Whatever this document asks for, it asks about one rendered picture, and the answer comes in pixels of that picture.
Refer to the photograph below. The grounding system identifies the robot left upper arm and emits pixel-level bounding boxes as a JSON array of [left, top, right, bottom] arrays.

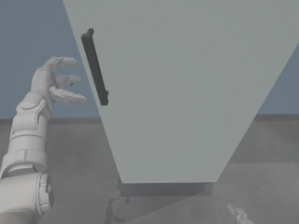
[[0, 172, 54, 224]]

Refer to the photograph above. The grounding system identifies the robot left hand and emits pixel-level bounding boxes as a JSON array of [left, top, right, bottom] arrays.
[[31, 56, 88, 105]]

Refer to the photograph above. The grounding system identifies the handle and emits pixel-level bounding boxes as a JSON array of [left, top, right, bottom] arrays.
[[81, 28, 108, 105]]

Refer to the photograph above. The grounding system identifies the left robot forearm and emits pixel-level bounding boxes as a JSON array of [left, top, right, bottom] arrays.
[[0, 90, 53, 181]]

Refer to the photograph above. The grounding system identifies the robot right hand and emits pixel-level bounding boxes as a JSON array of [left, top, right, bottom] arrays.
[[227, 203, 253, 224]]

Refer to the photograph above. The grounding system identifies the fridge door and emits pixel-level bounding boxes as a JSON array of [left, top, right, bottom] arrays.
[[64, 0, 299, 184]]

